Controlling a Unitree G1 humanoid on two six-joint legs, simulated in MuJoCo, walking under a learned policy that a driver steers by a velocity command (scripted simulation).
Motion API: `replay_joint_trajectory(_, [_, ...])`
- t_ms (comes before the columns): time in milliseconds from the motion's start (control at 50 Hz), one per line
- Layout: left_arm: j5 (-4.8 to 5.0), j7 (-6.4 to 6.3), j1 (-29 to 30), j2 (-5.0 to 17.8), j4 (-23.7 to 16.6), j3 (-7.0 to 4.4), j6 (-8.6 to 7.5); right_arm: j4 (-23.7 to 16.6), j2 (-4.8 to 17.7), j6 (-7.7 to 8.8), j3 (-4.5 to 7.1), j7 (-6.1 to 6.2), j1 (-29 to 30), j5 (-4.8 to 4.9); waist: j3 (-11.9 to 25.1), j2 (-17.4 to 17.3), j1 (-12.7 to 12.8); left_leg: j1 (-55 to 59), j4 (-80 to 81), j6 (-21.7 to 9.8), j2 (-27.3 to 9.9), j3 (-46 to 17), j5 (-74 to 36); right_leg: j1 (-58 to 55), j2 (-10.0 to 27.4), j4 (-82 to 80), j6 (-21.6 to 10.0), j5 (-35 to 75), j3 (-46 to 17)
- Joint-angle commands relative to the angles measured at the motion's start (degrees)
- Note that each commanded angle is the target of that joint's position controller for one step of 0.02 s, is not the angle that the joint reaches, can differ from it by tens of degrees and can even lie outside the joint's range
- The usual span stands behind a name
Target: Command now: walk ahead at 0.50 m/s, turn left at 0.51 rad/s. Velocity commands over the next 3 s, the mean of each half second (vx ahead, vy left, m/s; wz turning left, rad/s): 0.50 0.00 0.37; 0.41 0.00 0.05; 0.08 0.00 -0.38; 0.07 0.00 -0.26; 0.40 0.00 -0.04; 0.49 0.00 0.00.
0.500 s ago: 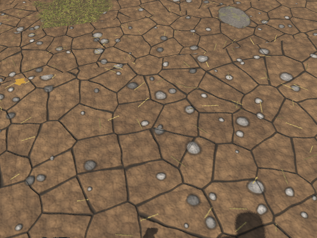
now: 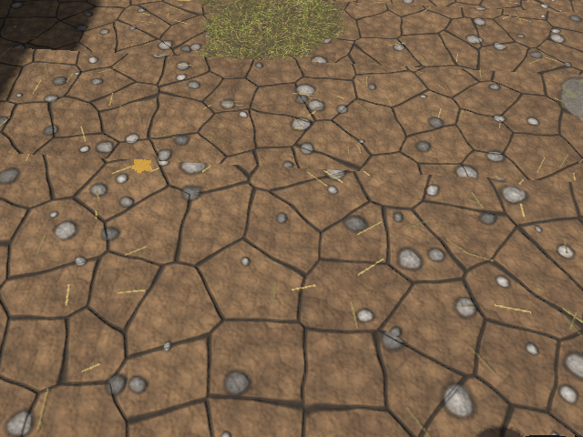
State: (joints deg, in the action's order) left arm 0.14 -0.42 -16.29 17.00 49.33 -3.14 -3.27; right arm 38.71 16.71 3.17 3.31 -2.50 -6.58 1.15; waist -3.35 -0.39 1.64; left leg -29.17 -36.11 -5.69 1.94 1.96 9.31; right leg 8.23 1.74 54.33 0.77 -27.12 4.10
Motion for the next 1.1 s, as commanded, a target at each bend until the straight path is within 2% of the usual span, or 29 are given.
replay_joint_trajectory(20, [2.16, 1.38, 5.22, 7.67, -8.72, -0.67, -4.88, -0.8, 10.09, 0.6, 3.28, 0.82, -15.68, -0.37, 14.99, -4.78, -7.86, 43.91, 18.47, -13.62, -18.15, -36.08, 5.01, 38.31, 0.43, 23.0, -2.15, 1.33, -9.65])
replay_joint_trajectory(40, [1.13, 1.05, 6.05, 7.03, -8.71, -0.63, -5.14, -1.42, 8.87, 0.63, 2.86, 0.89, -11.91, -0.36, 9.95, 0.03, -5.25, 34.89, 19.06, -11.96, -15.73, -29.88, -0.95, 36.0, 2.7, 17.2, -2.08, 4.98, -9.09])
replay_joint_trajectory(60, [-0.04, 0.7, 5.85, 7.67, -8.38, -1.17, -4.7, -2.37, 7.16, 0.65, 2.27, 1.08, -8.96, -0.73, 7.55, -0.16, -3.22, 28.25, 20.27, -11.05, -13.84, -25.61, -6.72, 31.94, 4.33, 12.63, -1.58, 7.38, -9.0])
replay_joint_trajectory(120, [-0.99, 0.59, 3.68, 6.01, -8.43, -1.17, -2.78, -3.54, 7.58, 0.77, 2.36, 1.71, -7.05, -0.9, 6.11, -2.03, -0.51, 19.14, 23.13, -11.83, -11.42, -21.22, -14.62, 26.6, 4.47, 6.83, 1.15, 10.67, -7.95])
replay_joint_trajectory(220, [-0.9, 0.75, 12.27, 2.88, -10.53, 0.11, -2.43, -1.86, 8.7, 0.58, 2.65, 3.14, -10.12, -0.39, 3.74, -3.53, -3.65, 14.62, 23.43, -7.95, -6.89, -13.34, -12.01, 23.34, 1.95, -14.5, 3.54, 29.21, -6.17])
replay_joint_trajectory(320, [0.09, 2.05, 18.79, 4.22, -12.57, -0.02, -3.52, 1.26, 8.77, 0.43, 2.53, 3.05, -15.26, -0.13, 1.91, -4.41, -6.75, 20.83, 20.82, -6.67, -10.52, -16.97, -6.37, 22.58, 0.63, -23.99, 1.18, 33.55, -6.86])
replay_joint_trajectory(380, [0.04, 2.47, 17.44, 5.78, -12.81, -0.66, -4.04, 2.24, 9.12, -0.19, 2.75, 3.25, -15.63, -0.33, 1.46, -5.77, -5.35, 26.71, 17.23, -5.65, -13.51, -20.01, -11.29, 22.33, 0.25, -26.06, -1.56, 26.24, -6.69])
replay_joint_trajectory(420, [-0.22, 2.16, 9.27, 7.75, -10.62, -1.92, -4.36, 2.01, 8.3, -0.65, 2.42, 3.25, -14.08, -0.44, 5.5, -5.67, -0.78, 27.21, 8.4, -3.67, -10.53, -17.9, -24.84, 11.05, -1.62, -28.91, -4.4, 24.98, -4.19])
replay_joint_trajectory(440, [-0.88, 1.87, 0.81, 10.18, -9.29, -2.74, -4.51, 1.08, 6.34, -0.7, 1.47, 3.22, -13.67, -0.98, 13.25, -3.23, 3.03, 21.66, -4.17, -1.77, -7.36, -15.11, -22.36, -3.22, 4.09, -26.41, -7.8, 27.05, -9.52])
replay_joint_trajectory(460, [-1.42, 1.7, -6.82, 15.12, -7.83, -4.22, -4.06, 0.51, 2.71, 0.02, 0.27, 3.17, -20.71, -0.39, 22.47, 9.83, 2.51, 1.82, -25.29, 3.05, 1.06, -9.3, -3.67, -25.46, 16.16, -27.61, -16.71, 18.96, -31.43])
replay_joint_trajectory(480, [0.35, 2.34, -9.27, 11.81, -6.13, -3.52, -3.59, 0.69, 3.7, 0.67, 0.05, 3.12, -20.96, -0.07, 23.11, 16.68, 3.25, -9.6, -34.67, 4.22, 3.3, -11.04, 23.44, -29.21, 20.33, -36.32, -19.15, 5.67, -47.56])
replay_joint_trajectory(500, [1.1, 2.22, -6.07, 8.42, -6.6, -2.41, -3.31, 0.06, 8.04, 0.98, 1.16, 2.89, -15.61, 0.81, 14.07, 10.14, 3.91, -15.14, -38.69, 3.85, -0.2, -12.37, 20.61, -22.91, 19.24, -37.84, -16.58, -1.67, -42.77])
replay_joint_trajectory(540, [-0.13, 2.0, 0.32, 5.8, -7.62, -1.31, -2.49, -1.78, 7.54, 1.33, 1.08, 2.68, -8.02, -0.18, 4.24, 3.43, 1.89, -14.41, -33.89, 3.72, -5.03, -8.12, 12.34, -8.31, 14.57, -40.48, -14.16, 6.41, -30.08])
replay_joint_trajectory(580, [-0.8, 1.98, 2.48, 4.23, -7.69, -0.64, -2.7, -1.19, 5.95, 1.0, 1.24, 2.55, -9.44, -0.61, 3.16, 5.55, -0.8, -8.94, -28.71, 4.19, -7.69, -7.58, 8.09, -1.59, 11.22, -42.93, -13.35, 15.54, -23.82])
replay_joint_trajectory(620, [-0.22, 1.88, 1.97, 4.96, -6.94, -0.83, -3.03, -0.79, 4.03, 0.6, 0.84, 2.54, -10.31, -0.7, 3.45, 5.99, -1.54, -7.88, -25.35, 5.15, -8.23, -6.13, 6.53, 0.21, 10.33, -44.51, -14.23, 22.67, -19.52])
replay_joint_trajectory(740, [0.73, 1.04, -1.58, 7.61, -4.43, -1.46, -2.33, -3.37, 1.29, 1.3, -0.31, 2.09, 0.09, -0.81, 1.87, 4.07, 1.45, -6.67, -4.09, 6.62, -7.5, -3.48, -10.5, -0.43, 7.68, -45.85, -12.59, 32.43, -9.93])
replay_joint_trajectory(760, [-5.99, 3.05, -4.94, 2.59, -4.5, 0.49, -3.91, -0.91, -1.13, 0.72, -2.66, -0.9, -4.34, -8.73, 4.21, 4.07, 1.63, -6.51, -4.11, 6.63, -5.98, -1.79, -12.32, -1.71, 8.18, -45.16, -15.5, 26.25, -9.78])
replay_joint_trajectory(780, [-5.61, 4.22, -6.53, 4.19, -3.66, -0.18, -4.24, -1.42, -0.63, 0.32, -2.07, -1.89, -2.82, -8.33, 1.43, 4.6, 2.1, -7.16, -3.14, 6.18, -6.42, -2.92, -11.9, -1.72, 9.35, -44.6, -16.16, 28.54, -10.56])
replay_joint_trajectory(820, [-3.99, 4.8, -5.39, 6.86, -3.85, -0.56, -4.42, -3.85, 2.77, 0.65, -1.33, -1.9, 2.78, -5.85, 1.77, 4.12, 1.4, -5.25, 0.38, 5.56, -5.26, -2.57, -11.56, -2.84, 9.92, -41.99, -15.11, 37.78, -10.16])
replay_joint_trajectory(900, [-2.76, 3.65, -3.18, 10.23, -3.25, -1.28, -3.8, -3.12, 6.15, 2.83, -0.9, -0.7, 3.24, -3.47, 4.31, 2.83, -1.7, 5.03, 10.68, 2.12, -1.66, -0.24, -18.86, -7.01, 8.01, -32.77, -8.7, 53.15, -7.3])
replay_joint_trajectory(920, [-2.49, 3.81, -4.61, 9.51, -3.09, -0.91, -3.97, -1.49, 8.87, 3.66, 0.01, -0.38, -0.55, -2.34, 8.38, 1.37, -3.26, 17.49, 10.87, -0.95, -0.61, 0.86, -28.04, -2.98, 4.15, -27.81, -5.3, 58.67, -5.49])
replay_joint_trajectory(940, [-2.76, 3.85, -10.21, 3.28, -4.17, 0.98, -3.95, -0.46, 12.79, 4.04, 0.57, -0.14, -7.14, -2.17, 22.07, -6.13, -2.68, 41.24, 4.17, -11.33, -10.59, -6.6, -53.07, 6.91, -1.26, -16.3, -0.92, 43.86, -2.94])
replay_joint_trajectory(960, [-3.81, 4.18, -17.45, -1.15, -4.19, 2.98, -4.19, -0.12, 11.62, 2.92, 0.03, -0.26, -14.84, -2.14, 37.82, -14.22, -3.86, 61.61, 6.27, -24.31, -27.95, -29.44, -57.07, 19.78, -6.13, 0.42, 2.62, 3.23, -3.65])
replay_joint_trajectory(980, [-2.9, 4.41, -8.47, 4.07, -5.11, 0.92, -3.34, 3.17, 9.79, 2.34, 0.49, 0.56, -23.96, -3.9, 32.11, -7.77, -9.77, 56.16, 10.99, -21.03, -27.67, -32.3, -49.96, 24.9, -6.4, 12.19, 2.5, -13.1, -6.86])
replay_joint_trajectory(1000, [-2.51, 3.97, -3.57, 3.37, -6.79, 0.6, -2.94, 4.53, 12.75, 2.86, 1.77, 1.34, -20.6, -3.4, 19.41, -6.86, -7.42, 42.61, 13.97, -14.95, -25.61, -24.98, -37.25, 28.19, -2.2, 16.52, 1.35, -11.51, -8.54])
replay_joint_trajectory(1020, [-3.5, 2.87, -3.15, 4.61, -5.76, 0.39, -2.74, 2.93, 8.58, 2.88, 0.93, 1.89, -11.73, -1.95, 12.02, -5.06, -4.29, 30.26, 16.49, -11.19, -22.43, -18.58, -32.21, 27.15, 1.79, 14.04, 1.78, -9.34, -8.11])
replay_joint_trajectory(1060, [-4.03, 2.65, -6.65, -1.02, -4.07, 2.51, -2.42, -0.23, -0.02, 3.08, -2.28, 1.76, -0.7, -0.82, 9.2, -4.93, 2.24, 15.94, 19.32, -7.44, -18.81, -11.25, -33.04, 16.87, 5.98, 3.91, 4.56, -8.18, -8.46])
replay_joint_trajectory(1080, [-3.63, 3.18, -9.8, -1.11, -2.64, 2.33, -1.95, -1.59, 1.36, 3.21, -1.84, 1.54, 2.91, -1.26, 10.35, -4.48, 4.48, 9.99, 19.74, -6.32, -16.35, -7.16, -32.53, 9.14, 5.43, 1.71, 5.86, -5.41, -6.01])
replay_joint_trajectory(1100, [-2.85, 3.96, -11.65, 0.48, -2.03, 1.62, -1.52, -3.18, 5.78, 3.67, -0.06, 1.59, 6.14, -2.07, 10.72, -3.91, 5.52, 6.53, 19.86, -5.92, -14.09, -2.87, -28.96, 5.56, 3.99, -2.3, 6.74, -1.0, -2.56])
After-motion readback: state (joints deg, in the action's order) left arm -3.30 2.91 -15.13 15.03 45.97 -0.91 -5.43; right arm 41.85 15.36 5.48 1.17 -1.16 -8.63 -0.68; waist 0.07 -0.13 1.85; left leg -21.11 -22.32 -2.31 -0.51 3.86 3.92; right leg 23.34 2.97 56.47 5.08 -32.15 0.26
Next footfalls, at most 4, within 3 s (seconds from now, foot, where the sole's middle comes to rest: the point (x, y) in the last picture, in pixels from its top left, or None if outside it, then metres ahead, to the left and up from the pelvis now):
0.44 right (356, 431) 0.45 -0.11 -0.75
0.92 left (231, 325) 0.69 0.19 -0.75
1.32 right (333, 328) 0.69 -0.06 -0.75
1.82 left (236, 326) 0.68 0.17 -0.75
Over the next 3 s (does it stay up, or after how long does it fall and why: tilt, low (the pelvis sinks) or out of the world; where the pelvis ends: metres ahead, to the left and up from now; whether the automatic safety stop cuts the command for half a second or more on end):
stays up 1.11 -0.05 0.00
